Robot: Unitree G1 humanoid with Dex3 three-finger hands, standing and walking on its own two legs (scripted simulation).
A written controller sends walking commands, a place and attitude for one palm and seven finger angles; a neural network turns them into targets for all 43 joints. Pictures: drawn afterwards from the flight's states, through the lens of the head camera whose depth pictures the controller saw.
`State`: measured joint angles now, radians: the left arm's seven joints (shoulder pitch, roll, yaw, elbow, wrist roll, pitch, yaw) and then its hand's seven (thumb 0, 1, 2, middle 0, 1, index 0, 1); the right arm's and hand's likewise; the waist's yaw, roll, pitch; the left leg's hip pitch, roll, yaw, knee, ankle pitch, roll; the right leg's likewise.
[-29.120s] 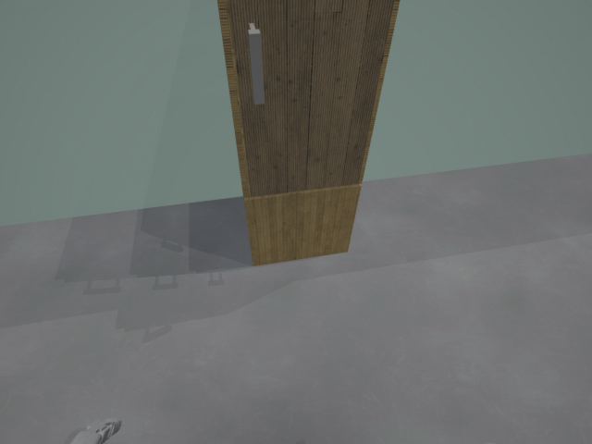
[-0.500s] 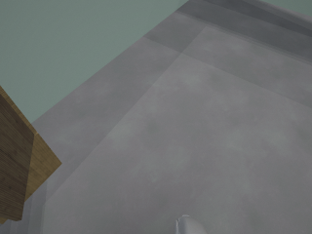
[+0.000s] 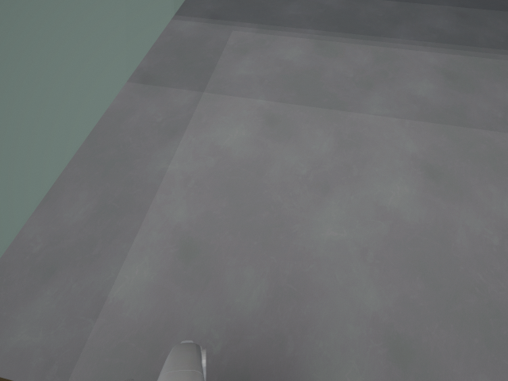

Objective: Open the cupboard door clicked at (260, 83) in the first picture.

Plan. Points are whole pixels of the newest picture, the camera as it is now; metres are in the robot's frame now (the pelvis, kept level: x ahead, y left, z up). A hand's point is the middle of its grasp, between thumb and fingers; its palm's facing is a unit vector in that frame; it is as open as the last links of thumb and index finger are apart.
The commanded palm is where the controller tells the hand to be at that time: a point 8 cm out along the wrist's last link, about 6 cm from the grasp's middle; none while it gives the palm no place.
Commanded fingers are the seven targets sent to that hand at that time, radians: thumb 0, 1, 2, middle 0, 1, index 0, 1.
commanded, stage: walk to a spot facing it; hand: left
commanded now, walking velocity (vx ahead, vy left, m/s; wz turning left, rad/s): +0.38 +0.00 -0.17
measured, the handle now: out of the picture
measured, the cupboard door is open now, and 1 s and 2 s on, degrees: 44 44 44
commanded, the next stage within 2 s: turn to face it in 0.84 s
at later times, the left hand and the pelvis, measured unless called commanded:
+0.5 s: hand (158, 292) +0.29 +0.21 -0.18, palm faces -0.07 -0.99 -0.12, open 7.4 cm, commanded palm none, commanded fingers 0.00 0.90 0.90 -0.20 -0.30 -0.20 -0.30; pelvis +0.27 +0.05 +0.00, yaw -8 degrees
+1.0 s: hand (220, 163) +0.63 +0.10 -0.17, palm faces -0.27 -0.94 -0.23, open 7.1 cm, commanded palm none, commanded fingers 0.00 0.90 0.90 -0.20 -0.30 -0.20 -0.30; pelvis +0.50 -0.05 +0.00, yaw -18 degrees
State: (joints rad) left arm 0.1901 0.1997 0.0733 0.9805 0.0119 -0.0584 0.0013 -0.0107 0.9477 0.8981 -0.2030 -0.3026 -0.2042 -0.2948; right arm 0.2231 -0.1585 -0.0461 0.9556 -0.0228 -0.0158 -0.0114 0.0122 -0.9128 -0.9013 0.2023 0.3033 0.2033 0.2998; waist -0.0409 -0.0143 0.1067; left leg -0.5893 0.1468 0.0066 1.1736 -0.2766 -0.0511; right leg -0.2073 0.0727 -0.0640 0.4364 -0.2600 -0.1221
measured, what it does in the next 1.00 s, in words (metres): walks ahead, turning right: left foot, then right foot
